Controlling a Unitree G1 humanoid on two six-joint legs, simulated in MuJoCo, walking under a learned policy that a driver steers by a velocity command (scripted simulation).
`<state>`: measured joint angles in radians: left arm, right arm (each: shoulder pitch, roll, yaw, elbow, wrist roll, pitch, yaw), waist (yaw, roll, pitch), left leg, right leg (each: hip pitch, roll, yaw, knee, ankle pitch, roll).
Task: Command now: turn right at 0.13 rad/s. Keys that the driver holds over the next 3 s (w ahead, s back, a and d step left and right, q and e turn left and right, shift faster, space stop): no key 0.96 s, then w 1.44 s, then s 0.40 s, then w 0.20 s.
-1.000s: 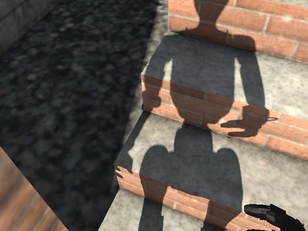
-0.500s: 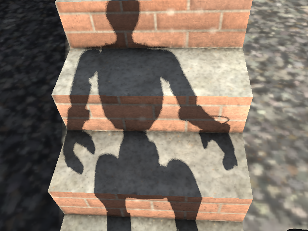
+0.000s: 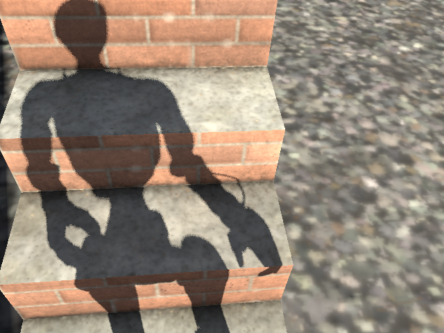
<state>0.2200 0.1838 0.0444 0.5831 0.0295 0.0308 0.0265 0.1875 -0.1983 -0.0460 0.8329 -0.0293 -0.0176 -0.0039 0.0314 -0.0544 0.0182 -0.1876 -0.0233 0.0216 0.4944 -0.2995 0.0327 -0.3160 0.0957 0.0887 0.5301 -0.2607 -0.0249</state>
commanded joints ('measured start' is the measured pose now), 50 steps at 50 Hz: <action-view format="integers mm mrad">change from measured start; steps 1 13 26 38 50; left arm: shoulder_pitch -44 38 42 17 11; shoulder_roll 75 59 79 91 81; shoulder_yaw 35 43 45 40 26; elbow -75 60 171 265 344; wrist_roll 6 -10 -15 -20 -20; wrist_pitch -13 -43 -34 -31 -25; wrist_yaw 1 -9 1 4 12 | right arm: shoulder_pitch -129 14 46 81 95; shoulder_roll -73 -80 -99 -117 -102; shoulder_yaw -4 3 4 13 31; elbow -82 39 166 223 239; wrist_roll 1 20 25 24 21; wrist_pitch -42 -40 -31 -25 -20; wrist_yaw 1 2 5 -2 -8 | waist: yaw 26 -23 -22 -31 -24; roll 218 15 53 49 62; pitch -16 -17 -4 11 18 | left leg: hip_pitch -155 -26 -24 -16 -33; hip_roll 228 104 97 94 87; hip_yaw -229 -85 -79 -79 -89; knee -245 -167 -200 -220 -270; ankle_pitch -58 36 112 118 -30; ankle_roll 86 7 -8 -5 10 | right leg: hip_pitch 135 162 241 246 234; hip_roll -107 -150 -158 -155 -143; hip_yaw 60 83 70 53 29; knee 8 -154 -178 -204 -231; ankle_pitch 1 225 314 302 154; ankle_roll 31 -24 -27 -17 0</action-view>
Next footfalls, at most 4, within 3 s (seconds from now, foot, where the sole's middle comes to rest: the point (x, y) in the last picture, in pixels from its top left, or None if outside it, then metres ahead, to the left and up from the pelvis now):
1.74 left None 0.36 0.19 -0.58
2.34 right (218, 227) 0.63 0.04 -0.39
2.78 left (96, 152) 0.68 0.31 -0.20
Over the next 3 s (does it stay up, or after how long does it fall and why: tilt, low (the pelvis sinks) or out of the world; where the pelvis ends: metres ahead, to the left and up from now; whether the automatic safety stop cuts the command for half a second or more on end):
stays up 0.65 0.19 0.40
